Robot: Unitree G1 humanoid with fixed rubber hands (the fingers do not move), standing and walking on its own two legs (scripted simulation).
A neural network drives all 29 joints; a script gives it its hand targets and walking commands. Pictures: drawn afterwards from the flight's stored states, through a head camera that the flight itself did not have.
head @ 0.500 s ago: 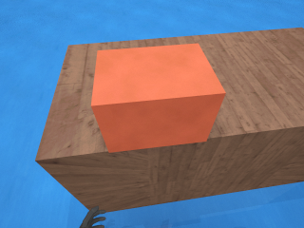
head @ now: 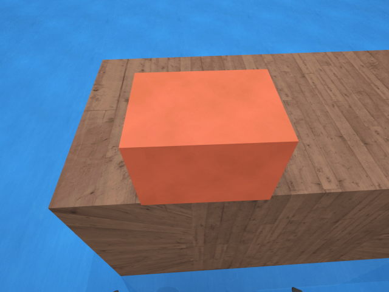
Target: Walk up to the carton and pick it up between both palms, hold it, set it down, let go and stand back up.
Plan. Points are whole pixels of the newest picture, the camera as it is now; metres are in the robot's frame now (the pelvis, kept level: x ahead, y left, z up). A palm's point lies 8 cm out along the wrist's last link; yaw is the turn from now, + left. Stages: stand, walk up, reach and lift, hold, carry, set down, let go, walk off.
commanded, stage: walk up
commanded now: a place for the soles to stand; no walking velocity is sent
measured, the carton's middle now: (203, 137) +0.45 +0.00 +0.05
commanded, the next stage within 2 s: reach and lift in 1.44 s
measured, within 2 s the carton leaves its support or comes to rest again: neither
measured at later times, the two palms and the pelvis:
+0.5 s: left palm out of the picture +0.04 +0.21 -0.13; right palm out of the picture +0.03 -0.23 -0.13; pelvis -0.01 -0.02 +0.00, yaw +2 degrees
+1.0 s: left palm out of the picture +0.03 +0.19 -0.14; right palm out of the picture +0.07 -0.24 -0.13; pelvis +0.01 -0.03 +0.00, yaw +6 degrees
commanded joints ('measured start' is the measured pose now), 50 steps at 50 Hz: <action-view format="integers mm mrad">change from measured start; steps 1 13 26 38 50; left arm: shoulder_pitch -1 65 92 121 136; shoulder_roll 68 81 102 134 135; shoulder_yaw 17 20 18 24 28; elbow -89 -66 -73 -86 -105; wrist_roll -2 -5 3 1 6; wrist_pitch -28 -27 -7 -2 6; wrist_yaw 0 -2 -20 -7 -6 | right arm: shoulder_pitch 44 44 92 128 104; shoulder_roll -82 -79 -99 -76 -80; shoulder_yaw -20 -13 -19 -11 -16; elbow -60 10 56 74 59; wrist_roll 0 -4 -19 -18 -19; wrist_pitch -22 -21 -31 -22 -16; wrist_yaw -5 -4 -15 -25 -39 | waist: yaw -8 0 4 -3 0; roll -4 0 37 -8 31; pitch -54 -23 29 16 -11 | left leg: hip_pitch -2 -22 -96 -126 -113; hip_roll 77 70 80 37 45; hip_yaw -80 -87 -146 -111 -145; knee -71 -97 -139 -24 -2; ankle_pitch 151 81 39 63 133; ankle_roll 36 34 36 5 11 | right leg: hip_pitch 42 41 64 116 125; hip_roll -140 -149 -116 -173 -150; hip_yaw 161 172 115 142 72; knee -109 -170 -159 -206 -130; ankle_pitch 199 48 -67 -4 146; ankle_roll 2 3 8 -3 12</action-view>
